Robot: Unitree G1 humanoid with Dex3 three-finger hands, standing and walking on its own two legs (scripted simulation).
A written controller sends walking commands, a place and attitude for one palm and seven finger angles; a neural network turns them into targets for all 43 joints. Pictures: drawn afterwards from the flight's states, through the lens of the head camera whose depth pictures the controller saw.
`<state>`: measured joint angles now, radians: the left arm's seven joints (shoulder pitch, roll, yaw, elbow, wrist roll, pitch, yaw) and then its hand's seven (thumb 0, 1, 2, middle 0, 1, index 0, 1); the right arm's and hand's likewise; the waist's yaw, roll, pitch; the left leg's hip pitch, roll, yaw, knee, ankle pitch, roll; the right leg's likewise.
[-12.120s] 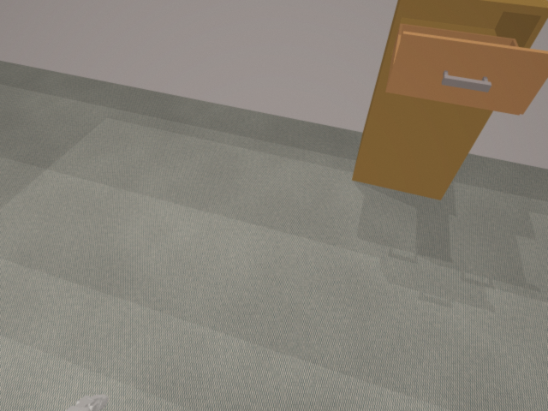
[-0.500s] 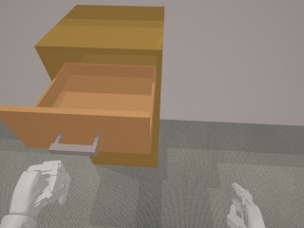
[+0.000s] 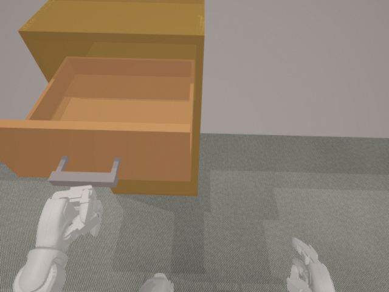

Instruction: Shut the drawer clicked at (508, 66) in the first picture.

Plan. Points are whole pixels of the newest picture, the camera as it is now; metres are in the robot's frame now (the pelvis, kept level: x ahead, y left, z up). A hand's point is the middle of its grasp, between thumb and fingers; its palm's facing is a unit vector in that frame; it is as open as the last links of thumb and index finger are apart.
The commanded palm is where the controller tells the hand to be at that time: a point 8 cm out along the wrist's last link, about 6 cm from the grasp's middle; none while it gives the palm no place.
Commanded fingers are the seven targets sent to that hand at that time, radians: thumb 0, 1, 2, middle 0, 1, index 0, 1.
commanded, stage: bring the fist close to the handle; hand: left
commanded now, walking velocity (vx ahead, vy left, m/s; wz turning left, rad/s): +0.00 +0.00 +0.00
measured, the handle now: (87, 170) +0.34 +0.24 +0.06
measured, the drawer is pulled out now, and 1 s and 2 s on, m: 0.29 0.27 0.15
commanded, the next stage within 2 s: push the drawer shut in 0.42 s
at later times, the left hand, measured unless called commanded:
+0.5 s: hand (103, 214) +0.25 +0.18 +0.06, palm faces +0.04 -1.00 -0.06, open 3.3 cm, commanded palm +0.22 +0.24 +0.06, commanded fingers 0.00 0.90 0.90 -1.40 -1.60 -1.40 -1.60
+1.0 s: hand (103, 198) +0.28 +0.19 +0.06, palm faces +0.02 -1.00 -0.06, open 3.0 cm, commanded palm +0.27 +0.24 +0.06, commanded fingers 0.00 0.90 0.90 -1.40 -1.60 -1.40 -1.60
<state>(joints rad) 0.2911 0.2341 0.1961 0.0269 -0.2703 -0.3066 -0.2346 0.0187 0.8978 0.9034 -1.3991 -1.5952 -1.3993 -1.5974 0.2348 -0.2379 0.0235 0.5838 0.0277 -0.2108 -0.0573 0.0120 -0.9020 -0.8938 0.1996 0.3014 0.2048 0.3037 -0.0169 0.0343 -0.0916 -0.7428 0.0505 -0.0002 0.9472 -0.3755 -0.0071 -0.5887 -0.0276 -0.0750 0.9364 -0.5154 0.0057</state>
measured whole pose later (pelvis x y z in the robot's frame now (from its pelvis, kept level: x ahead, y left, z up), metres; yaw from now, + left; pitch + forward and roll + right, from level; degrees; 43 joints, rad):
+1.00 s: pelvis +0.00 -0.02 +0.00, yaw +0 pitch +11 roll -1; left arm 0.07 0.28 0.25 0.26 -0.29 -0.34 -0.30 -0.01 0.81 0.93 -1.40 -1.60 -1.40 -1.60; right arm 0.24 -0.27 0.01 0.62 0.04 -0.16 -0.08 0.01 -0.90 -0.89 0.20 0.30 0.20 0.30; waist -0.01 0.04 -0.09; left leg -0.78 0.06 -0.02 0.96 -0.37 -0.03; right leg -0.63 -0.01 -0.09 0.97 -0.53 -0.02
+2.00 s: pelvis -0.01 +0.00 -0.01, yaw -1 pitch +14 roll -2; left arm -0.51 0.36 0.30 0.81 -0.19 -0.36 -0.24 -0.01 0.76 0.91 -1.40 -1.60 -1.40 -1.60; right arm 0.29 -0.25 0.02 0.65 0.03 -0.03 -0.05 0.01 -0.90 -0.89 0.20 0.30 0.20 0.30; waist -0.07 0.02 -0.09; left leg -0.86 0.07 0.00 0.98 -0.36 -0.01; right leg -0.71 -0.01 -0.07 0.97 -0.50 0.00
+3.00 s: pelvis -0.01 +0.00 -0.03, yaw -3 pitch +22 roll -4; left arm -0.97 0.59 0.43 1.22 -0.06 -0.35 -0.23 0.04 0.78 0.91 -1.40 -1.60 -1.40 -1.60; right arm 0.38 -0.27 0.04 0.66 -0.01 0.04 -0.02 0.00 -0.90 -0.89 0.20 0.30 0.20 0.30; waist -0.18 0.03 -0.10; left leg -1.07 0.10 -0.01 1.08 -0.39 0.00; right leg -0.91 0.02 -0.07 1.04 -0.50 0.00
